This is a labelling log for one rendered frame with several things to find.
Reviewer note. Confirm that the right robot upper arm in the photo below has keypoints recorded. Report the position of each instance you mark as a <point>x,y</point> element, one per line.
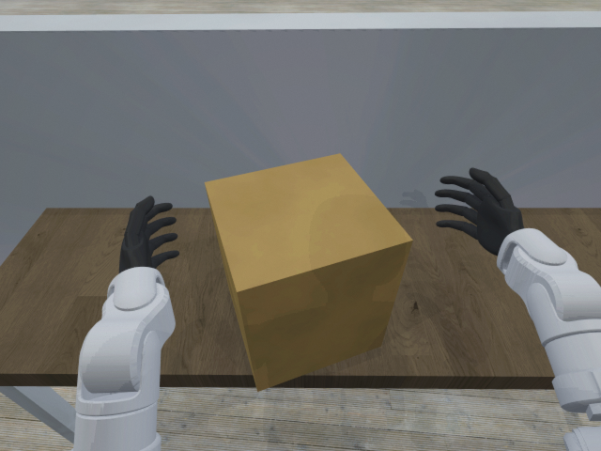
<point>583,439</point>

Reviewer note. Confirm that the right robot hand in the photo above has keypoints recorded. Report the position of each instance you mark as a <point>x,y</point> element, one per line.
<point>497,216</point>

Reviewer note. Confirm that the left robot hand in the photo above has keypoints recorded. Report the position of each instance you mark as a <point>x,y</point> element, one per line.
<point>137,248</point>

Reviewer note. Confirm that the right robot forearm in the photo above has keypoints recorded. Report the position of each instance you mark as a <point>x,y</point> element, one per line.
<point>564,304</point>

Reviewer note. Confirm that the table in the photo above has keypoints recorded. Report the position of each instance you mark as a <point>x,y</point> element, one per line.
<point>455,322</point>

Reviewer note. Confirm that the left robot forearm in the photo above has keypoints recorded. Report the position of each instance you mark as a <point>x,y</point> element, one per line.
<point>119,370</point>

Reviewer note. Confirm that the carton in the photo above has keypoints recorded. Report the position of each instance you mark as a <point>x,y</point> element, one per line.
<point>313,262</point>

